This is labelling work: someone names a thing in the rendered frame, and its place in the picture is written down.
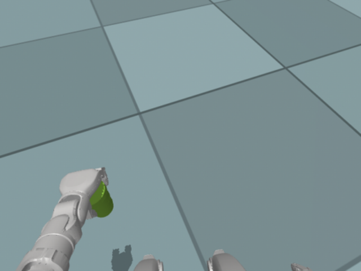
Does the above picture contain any cup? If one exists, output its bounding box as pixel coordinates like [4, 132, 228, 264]
[90, 181, 113, 217]

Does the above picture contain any left robot hand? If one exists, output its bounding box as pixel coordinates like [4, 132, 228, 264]
[59, 167, 108, 220]

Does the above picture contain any left robot arm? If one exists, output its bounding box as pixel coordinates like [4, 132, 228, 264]
[15, 191, 90, 271]

